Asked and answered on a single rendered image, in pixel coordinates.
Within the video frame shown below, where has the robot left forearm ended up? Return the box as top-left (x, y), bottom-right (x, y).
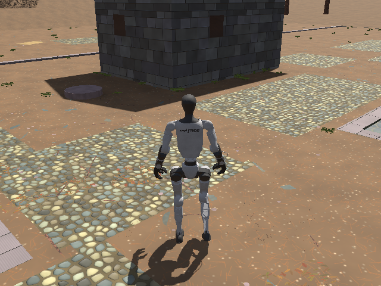
top-left (155, 145), bottom-right (166, 169)

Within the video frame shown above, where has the humanoid robot torso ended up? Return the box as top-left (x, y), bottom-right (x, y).
top-left (176, 119), bottom-right (204, 179)

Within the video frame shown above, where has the robot right forearm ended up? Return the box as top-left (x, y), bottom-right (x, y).
top-left (213, 143), bottom-right (225, 165)

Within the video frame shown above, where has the right robot upper arm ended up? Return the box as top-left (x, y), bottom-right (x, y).
top-left (202, 120), bottom-right (219, 153)

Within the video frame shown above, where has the left robot upper arm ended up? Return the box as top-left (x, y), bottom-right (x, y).
top-left (161, 120), bottom-right (177, 154)

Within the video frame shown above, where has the robot left hand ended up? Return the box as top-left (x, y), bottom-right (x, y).
top-left (154, 167), bottom-right (167, 179)

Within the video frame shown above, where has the left robot shin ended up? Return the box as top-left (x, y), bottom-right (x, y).
top-left (174, 197), bottom-right (183, 235)

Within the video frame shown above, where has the robot right hand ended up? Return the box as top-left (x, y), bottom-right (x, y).
top-left (213, 163), bottom-right (227, 175)

